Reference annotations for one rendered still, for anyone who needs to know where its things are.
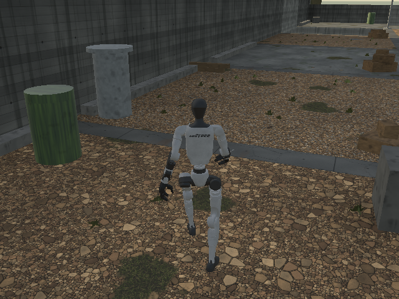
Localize left robot forearm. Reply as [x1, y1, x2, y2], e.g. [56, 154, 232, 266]
[161, 151, 176, 184]

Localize right robot forearm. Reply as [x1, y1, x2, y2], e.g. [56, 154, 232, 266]
[223, 148, 231, 159]

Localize humanoid robot torso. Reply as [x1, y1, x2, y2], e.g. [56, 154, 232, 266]
[185, 123, 214, 187]

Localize robot right upper arm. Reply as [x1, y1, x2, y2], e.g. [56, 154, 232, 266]
[212, 125, 229, 156]

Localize robot left foot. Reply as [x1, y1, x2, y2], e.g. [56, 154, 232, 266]
[187, 223, 196, 236]

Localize robot left hand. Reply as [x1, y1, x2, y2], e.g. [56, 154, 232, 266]
[159, 182, 173, 201]

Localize robot left upper arm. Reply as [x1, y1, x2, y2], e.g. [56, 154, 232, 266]
[170, 125, 186, 161]

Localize robot right hand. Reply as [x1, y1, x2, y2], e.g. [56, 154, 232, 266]
[214, 155, 229, 165]

